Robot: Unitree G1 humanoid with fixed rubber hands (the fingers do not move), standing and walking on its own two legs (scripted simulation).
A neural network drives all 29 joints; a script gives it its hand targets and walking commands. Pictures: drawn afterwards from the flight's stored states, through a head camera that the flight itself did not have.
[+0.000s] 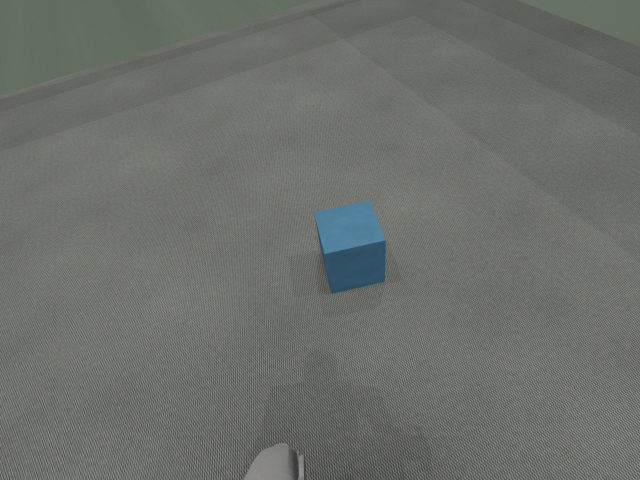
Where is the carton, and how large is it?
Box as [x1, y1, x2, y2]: [314, 200, 385, 293]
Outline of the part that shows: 369,200 314,212 321,252 331,293 384,281 385,240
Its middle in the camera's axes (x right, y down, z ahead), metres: +0.11 +0.03 +1.44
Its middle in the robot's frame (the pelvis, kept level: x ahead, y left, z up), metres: +0.97 +0.05 -0.66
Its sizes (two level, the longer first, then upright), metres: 0.210 0.200 0.250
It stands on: the floor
